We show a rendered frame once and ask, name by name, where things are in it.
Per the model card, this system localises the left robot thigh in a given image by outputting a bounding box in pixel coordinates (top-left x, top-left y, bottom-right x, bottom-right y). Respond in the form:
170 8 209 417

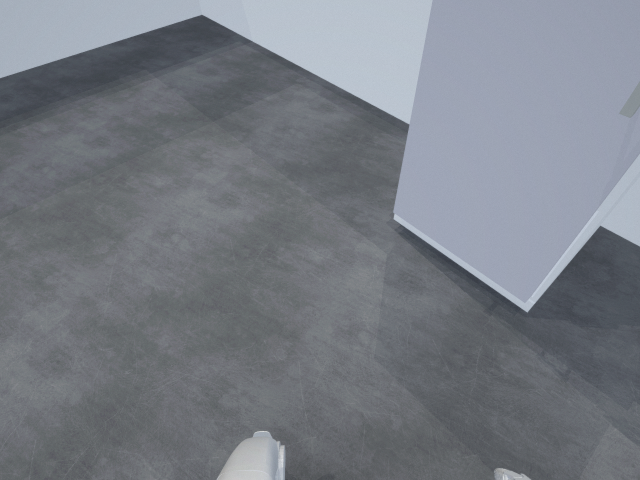
217 437 285 480

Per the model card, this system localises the handle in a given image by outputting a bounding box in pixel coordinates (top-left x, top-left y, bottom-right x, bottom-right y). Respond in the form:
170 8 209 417
619 82 640 118

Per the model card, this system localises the fridge door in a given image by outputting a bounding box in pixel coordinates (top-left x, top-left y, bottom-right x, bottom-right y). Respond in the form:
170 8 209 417
393 0 640 303

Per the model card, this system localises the left robot shin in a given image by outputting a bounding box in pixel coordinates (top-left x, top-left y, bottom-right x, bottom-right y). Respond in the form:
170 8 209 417
253 431 273 439

